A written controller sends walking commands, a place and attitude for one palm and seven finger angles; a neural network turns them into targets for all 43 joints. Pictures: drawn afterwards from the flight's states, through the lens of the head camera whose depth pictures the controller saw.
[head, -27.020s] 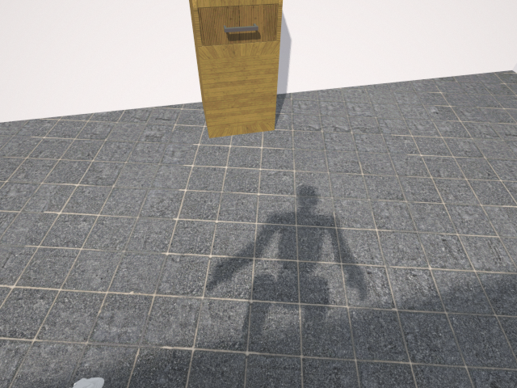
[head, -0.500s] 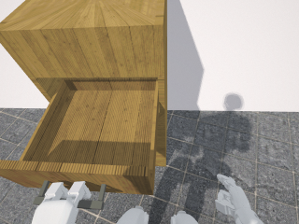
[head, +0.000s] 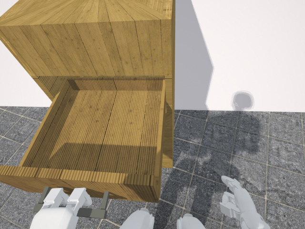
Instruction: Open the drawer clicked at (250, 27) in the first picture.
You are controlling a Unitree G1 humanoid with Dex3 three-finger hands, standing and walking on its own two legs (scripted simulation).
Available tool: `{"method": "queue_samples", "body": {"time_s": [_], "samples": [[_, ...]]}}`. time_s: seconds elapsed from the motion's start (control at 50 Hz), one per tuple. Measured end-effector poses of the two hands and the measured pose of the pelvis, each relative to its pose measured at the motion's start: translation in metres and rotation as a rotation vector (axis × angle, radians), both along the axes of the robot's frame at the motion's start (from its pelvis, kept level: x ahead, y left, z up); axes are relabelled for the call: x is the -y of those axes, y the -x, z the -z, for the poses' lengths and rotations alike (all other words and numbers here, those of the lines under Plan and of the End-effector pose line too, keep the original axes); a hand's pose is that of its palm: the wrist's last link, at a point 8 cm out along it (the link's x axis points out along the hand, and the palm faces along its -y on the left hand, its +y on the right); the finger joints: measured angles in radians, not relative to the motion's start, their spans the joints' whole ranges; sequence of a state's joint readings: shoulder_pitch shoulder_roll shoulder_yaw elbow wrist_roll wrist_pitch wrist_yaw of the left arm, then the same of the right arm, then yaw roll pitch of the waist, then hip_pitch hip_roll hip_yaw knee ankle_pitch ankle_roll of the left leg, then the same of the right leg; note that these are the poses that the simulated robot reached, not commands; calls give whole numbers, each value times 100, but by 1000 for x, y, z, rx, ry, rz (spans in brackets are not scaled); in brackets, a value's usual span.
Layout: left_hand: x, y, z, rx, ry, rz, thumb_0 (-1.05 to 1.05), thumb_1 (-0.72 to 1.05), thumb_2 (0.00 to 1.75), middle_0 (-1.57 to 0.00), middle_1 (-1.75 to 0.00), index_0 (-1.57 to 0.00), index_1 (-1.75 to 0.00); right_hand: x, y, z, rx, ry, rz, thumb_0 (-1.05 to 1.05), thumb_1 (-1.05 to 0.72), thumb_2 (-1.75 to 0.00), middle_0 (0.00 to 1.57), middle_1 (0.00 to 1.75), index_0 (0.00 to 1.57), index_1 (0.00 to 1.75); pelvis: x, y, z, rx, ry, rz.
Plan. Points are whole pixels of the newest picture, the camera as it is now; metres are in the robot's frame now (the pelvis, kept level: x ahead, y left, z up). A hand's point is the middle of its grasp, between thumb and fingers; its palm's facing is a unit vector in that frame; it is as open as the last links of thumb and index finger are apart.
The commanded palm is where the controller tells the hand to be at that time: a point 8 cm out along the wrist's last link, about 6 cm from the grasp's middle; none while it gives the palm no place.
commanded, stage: open the thumb to release the handle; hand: left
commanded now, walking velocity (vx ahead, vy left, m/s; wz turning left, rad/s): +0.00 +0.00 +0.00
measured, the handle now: (72, 202) +0.18 +0.22 +0.01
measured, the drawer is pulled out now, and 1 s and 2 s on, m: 0.30 0.29 0.29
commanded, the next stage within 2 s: lift the hand off the handle in 0.40 s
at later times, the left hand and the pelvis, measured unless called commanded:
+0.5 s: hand out of the picture +0.12 +0.22 +0.00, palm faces -0.10 -0.14 -0.99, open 13.2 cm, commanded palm +0.10 +0.22 +0.04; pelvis -0.01 +0.00 +0.00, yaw +0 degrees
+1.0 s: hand (67, 223) +0.14 +0.22 -0.01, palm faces -0.09 -0.13 -0.99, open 13.7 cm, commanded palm +0.12 +0.22 +0.06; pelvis -0.01 +0.01 +0.01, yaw +0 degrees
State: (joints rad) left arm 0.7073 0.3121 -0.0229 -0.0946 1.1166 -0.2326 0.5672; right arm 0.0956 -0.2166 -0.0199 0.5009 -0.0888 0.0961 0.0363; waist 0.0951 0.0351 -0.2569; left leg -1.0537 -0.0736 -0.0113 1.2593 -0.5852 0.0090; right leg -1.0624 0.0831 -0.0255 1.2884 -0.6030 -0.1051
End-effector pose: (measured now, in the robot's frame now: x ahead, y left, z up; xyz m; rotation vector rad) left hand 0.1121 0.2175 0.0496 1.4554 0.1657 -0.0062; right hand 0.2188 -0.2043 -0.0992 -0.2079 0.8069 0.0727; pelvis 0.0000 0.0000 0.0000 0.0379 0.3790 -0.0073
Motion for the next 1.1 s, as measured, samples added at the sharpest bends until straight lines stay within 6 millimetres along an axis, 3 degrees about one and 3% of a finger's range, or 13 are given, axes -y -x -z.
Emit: {"method": "queue_samples", "body": {"time_s": [0.12, 0.38, 0.5, 0.78, 1.1], "samples": [[-1, -2, 0, 1, 7, -25, 0, 58, 75, -34, -132, -42, -132, -1, 1, 1, -8, -2, 0, 1, -91, -90, 20, 30, 20, 30, -1, 0, 0, 4, 2, -3], [-3, 2, -1, -4, 21, -17, 0, -18, 44, -30, -124, -35, -124, -1, 7, -11, 13, 2, 8, 1, -91, -90, 20, 30, 20, 30, -2, 2, -5, 21, 8, 2], [-6, 6, -2, 3, 19, -16, 0, -39, 34, -29, -121, -33, -121, -1, 8, -13, 24, 7, 11, 1, -91, -90, 20, 30, 20, 30, -4, 5, -4, 26, 12, 1], [-8, -3, 4, 51, 4, -29, 0, -49, 30, -29, -120, -33, -122, -6, 19, -7, 1, 8, 12, 1, -91, -90, 20, 30, 20, 30, -7, 12, -2, 33, 22, -11], [-11, -10, -6, 3, 16, -8, 0, -49, 30, -31, -120, -36, -121, 6, 31, -30, 6, 39, 62, 1, -91, -90, 20, 30, 20, 30, -10, 8, -20, 71, 32, -1]]}}
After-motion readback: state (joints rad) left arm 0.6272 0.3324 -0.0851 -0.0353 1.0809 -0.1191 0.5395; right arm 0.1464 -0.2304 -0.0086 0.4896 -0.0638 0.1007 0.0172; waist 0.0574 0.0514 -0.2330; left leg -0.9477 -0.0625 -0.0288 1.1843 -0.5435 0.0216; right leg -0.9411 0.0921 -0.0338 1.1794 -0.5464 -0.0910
